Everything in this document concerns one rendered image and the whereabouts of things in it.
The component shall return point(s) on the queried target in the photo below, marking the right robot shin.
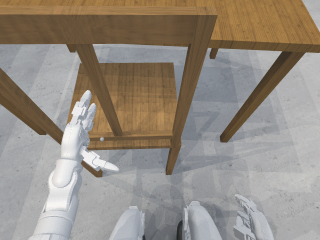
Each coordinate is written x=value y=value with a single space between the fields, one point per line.
x=187 y=236

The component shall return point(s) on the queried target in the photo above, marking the robot right hand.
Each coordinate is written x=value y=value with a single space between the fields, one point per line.
x=256 y=225

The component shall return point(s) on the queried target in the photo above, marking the right robot thigh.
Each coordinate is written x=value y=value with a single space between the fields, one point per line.
x=197 y=221

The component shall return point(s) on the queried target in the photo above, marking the table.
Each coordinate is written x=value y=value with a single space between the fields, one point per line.
x=265 y=25

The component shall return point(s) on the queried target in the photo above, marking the left robot forearm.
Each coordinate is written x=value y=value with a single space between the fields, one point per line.
x=59 y=212

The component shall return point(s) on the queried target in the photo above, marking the chair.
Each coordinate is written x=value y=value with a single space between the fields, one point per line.
x=136 y=103

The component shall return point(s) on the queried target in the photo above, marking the robot left hand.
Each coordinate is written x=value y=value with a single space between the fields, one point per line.
x=76 y=134

